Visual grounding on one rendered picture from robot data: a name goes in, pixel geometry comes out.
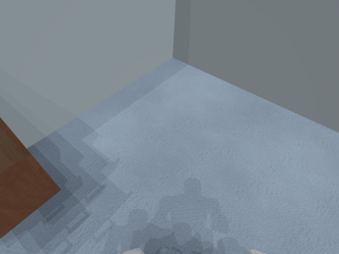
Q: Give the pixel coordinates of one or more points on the cabinet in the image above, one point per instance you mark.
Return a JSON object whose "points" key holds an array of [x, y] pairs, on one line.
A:
{"points": [[24, 187]]}

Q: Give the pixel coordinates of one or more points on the drawer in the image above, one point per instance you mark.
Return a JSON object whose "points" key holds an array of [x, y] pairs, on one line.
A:
{"points": [[9, 152]]}

